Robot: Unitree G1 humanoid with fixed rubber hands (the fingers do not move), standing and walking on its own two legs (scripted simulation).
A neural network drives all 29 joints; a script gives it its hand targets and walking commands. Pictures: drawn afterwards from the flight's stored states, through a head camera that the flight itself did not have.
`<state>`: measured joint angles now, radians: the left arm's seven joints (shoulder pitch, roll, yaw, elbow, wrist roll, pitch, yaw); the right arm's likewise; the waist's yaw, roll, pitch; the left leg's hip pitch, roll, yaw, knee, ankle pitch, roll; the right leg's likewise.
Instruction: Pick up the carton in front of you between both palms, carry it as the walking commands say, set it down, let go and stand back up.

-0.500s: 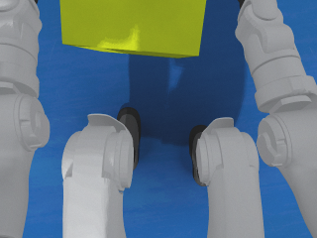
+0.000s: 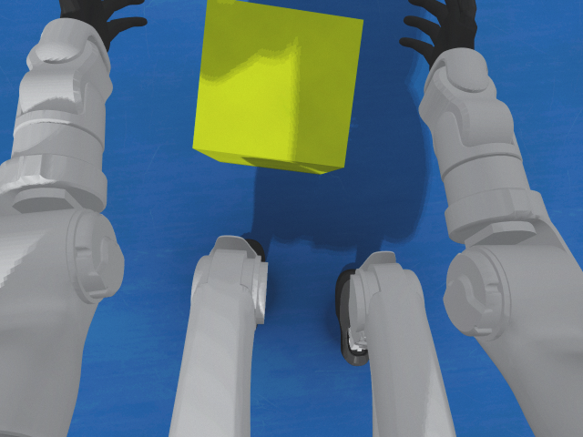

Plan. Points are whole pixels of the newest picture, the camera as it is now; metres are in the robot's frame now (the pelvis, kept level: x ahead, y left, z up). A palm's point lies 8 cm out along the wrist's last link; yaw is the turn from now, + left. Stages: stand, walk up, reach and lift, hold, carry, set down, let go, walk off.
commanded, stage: set down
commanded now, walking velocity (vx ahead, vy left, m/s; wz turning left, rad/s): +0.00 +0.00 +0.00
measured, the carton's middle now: (276, 105) +0.52 +0.10 -0.34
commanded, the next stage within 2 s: let go in 0.54 s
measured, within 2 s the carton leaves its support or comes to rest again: neither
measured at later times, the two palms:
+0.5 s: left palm out of the picture +0.52 +0.31 +0.04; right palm out of the picture +0.54 -0.08 +0.04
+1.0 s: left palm out of the picture +0.40 +0.30 +0.14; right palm out of the picture +0.44 -0.14 +0.15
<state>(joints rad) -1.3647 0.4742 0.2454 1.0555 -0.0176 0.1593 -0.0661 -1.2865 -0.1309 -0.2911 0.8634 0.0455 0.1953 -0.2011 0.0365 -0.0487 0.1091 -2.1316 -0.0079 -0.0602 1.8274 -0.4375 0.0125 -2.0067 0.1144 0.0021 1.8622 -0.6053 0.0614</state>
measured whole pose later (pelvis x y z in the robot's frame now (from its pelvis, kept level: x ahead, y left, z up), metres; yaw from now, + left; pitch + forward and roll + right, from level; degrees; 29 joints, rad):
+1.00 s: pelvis +0.08 +0.01 +0.25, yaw +6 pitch +32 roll -2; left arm -0.48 0.28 0.22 0.63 0.05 0.09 -0.08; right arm -0.41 -0.11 -0.17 0.56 -0.06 0.09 -0.01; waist 0.01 -0.03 -0.05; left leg -1.14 -0.04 -0.05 0.81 -0.23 0.02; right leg -1.03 0.04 0.06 0.83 -0.36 0.04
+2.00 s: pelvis +0.13 -0.01 +0.30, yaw +6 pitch -1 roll +0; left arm 0.23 0.29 0.05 0.54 0.04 0.06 0.00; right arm 0.17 -0.27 -0.03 0.60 -0.04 0.07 -0.01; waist 0.00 -0.03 0.02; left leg -0.23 -0.02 -0.04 0.52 -0.27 -0.01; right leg -0.12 0.04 0.08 0.50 -0.35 -0.01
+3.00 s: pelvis +0.12 +0.00 +0.31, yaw +5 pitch -2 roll +0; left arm 0.20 0.37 0.01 0.87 0.02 0.00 0.02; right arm 0.13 -0.36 -0.02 0.96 -0.02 -0.01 -0.02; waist -0.01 -0.02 0.02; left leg -0.17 -0.02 -0.02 0.42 -0.21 0.01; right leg -0.07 0.02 0.10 0.40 -0.29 0.00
